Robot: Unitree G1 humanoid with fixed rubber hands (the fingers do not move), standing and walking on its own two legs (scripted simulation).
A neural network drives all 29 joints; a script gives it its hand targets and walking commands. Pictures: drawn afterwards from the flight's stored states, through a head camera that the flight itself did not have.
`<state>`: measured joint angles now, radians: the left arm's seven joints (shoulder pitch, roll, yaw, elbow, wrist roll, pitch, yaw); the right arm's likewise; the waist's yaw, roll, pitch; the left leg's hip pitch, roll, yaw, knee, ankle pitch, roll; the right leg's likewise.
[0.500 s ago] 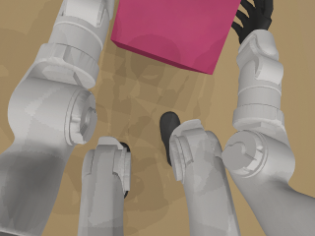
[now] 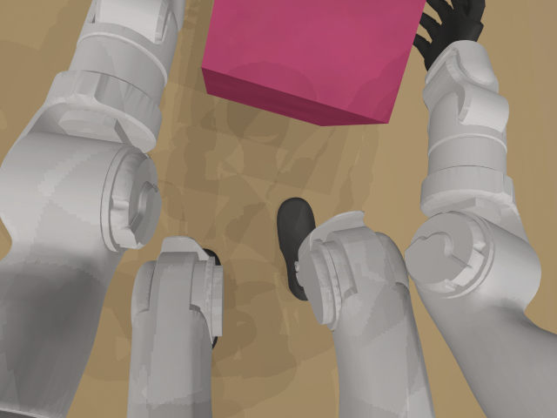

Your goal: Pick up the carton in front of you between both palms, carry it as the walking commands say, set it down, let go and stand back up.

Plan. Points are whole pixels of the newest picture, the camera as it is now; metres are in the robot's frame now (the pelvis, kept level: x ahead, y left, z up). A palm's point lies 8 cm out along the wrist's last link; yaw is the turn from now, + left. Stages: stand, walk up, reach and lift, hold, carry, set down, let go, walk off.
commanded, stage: set down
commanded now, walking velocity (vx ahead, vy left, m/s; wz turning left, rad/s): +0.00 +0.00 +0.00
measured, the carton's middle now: (297, 31) +0.54 -0.10 -0.27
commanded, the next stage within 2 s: let go in 1.68 s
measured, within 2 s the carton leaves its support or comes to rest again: neither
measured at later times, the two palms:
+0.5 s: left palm out of the picture +0.58 +0.07 -0.22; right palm (449, 81) +0.46 -0.28 -0.19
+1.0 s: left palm out of the picture +0.61 +0.05 -0.05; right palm (515, 60) +0.47 -0.28 -0.09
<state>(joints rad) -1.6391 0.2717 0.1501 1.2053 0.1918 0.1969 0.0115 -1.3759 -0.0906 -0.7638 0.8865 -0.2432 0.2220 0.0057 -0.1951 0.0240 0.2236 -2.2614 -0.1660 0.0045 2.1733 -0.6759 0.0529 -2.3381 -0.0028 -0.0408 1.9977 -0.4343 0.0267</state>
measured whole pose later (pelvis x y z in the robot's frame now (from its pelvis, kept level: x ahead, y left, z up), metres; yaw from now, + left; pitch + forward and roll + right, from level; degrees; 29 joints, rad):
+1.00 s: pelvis -0.02 -0.04 +0.03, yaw +2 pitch +35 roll -1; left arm -1.72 0.55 -0.08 1.23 -0.12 0.27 -0.06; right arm -1.30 -0.12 -0.33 0.77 0.17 0.25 -0.26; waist -0.24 0.07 0.34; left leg -2.04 -0.03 0.01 2.07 -0.64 0.04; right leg -2.13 0.01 -0.09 1.91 -0.39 -0.06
